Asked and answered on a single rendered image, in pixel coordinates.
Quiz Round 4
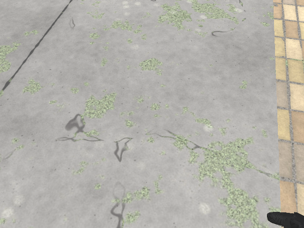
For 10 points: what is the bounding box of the right robot hand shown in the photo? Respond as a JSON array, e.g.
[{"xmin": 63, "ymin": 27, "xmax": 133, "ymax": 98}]
[{"xmin": 267, "ymin": 212, "xmax": 304, "ymax": 228}]

